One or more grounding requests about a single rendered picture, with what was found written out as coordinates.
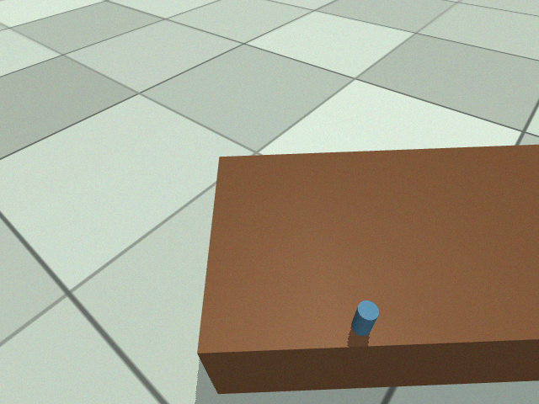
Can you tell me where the can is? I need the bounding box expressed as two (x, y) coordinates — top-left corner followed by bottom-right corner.
(351, 300), (379, 336)

